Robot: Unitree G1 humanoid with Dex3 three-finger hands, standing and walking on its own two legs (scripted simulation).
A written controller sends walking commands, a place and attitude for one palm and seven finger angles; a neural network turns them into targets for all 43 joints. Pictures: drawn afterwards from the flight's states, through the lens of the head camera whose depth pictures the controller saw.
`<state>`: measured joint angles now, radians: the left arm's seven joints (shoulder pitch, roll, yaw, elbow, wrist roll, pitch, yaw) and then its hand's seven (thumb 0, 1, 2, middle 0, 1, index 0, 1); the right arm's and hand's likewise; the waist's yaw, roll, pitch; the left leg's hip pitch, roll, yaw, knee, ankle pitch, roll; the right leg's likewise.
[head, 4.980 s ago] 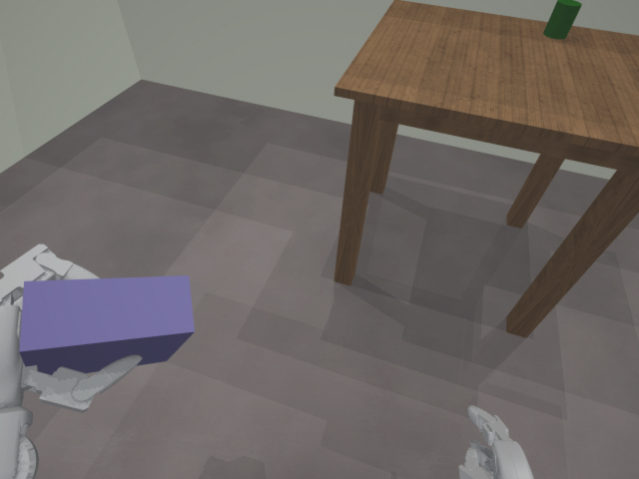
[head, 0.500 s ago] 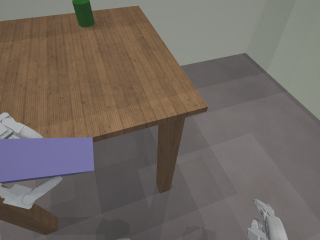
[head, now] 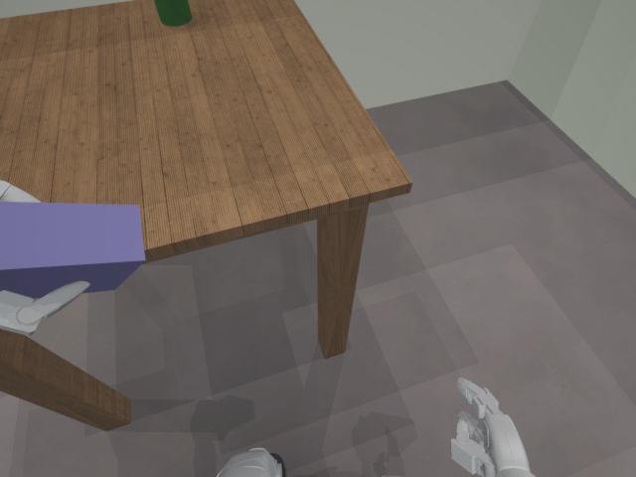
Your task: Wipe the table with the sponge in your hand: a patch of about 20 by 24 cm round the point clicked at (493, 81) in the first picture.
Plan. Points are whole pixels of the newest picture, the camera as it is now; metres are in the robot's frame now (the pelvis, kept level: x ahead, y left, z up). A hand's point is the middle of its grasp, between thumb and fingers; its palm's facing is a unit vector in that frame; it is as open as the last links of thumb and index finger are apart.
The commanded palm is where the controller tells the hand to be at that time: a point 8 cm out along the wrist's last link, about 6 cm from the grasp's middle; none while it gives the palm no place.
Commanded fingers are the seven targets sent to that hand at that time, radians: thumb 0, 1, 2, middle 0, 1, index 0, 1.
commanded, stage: come to a stop and stand still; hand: left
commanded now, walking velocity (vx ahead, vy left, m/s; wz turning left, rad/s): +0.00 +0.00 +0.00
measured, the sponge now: (79, 254) +0.28 +0.26 +0.16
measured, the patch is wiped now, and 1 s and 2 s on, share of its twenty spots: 0.00 0.00 0.00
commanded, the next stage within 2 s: look again from close up in 1.26 s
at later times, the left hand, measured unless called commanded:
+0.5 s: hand (7, 363) +0.17 +0.25 +0.18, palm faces +0.36 -0.87 -0.35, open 9.8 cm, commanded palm +0.12 +0.30 +0.19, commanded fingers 0.00 0.10 1.30 -1.20 -1.60 -1.20 -1.60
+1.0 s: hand out of the picture +0.16 +0.29 +0.15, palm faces +0.37 -0.86 -0.35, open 9.8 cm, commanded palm +0.10 +0.31 +0.19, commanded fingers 0.00 0.10 1.30 -1.20 -1.60 -1.20 -1.60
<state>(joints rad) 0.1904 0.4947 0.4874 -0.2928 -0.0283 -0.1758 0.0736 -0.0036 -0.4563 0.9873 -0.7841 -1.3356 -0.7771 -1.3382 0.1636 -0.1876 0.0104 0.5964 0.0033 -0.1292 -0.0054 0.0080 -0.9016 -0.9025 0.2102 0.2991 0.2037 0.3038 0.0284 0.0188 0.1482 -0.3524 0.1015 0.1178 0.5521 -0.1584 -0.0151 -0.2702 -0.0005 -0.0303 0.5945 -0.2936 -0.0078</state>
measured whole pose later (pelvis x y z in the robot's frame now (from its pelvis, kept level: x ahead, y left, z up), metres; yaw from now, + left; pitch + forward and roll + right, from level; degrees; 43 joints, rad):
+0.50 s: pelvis -0.05 +0.02 +0.00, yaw -2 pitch -4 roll -3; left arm 0.39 0.33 0.34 -0.47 -0.02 -0.19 0.08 0.00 -0.45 0.99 -0.78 -1.34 -0.78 -1.34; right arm 0.22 -0.20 0.03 0.60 -0.01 -0.11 -0.02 0.01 -0.90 -0.90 0.21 0.30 0.20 0.30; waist 0.03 0.02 0.05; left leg -0.36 0.00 -0.02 0.63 -0.32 -0.02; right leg -0.28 0.04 0.00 0.52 -0.24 -0.02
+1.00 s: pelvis -0.07 +0.04 +0.01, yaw -3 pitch -1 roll +0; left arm 0.39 0.34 0.33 -0.38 -0.04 -0.14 0.12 0.00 -0.45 0.99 -0.78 -1.34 -0.77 -1.34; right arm 0.19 -0.23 0.01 0.62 0.00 -0.11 -0.04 0.01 -0.90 -0.90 0.21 0.30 0.20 0.30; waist 0.04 -0.01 0.03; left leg -0.28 -0.03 -0.01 0.49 -0.21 0.03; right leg -0.17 0.06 -0.04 0.49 -0.30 -0.06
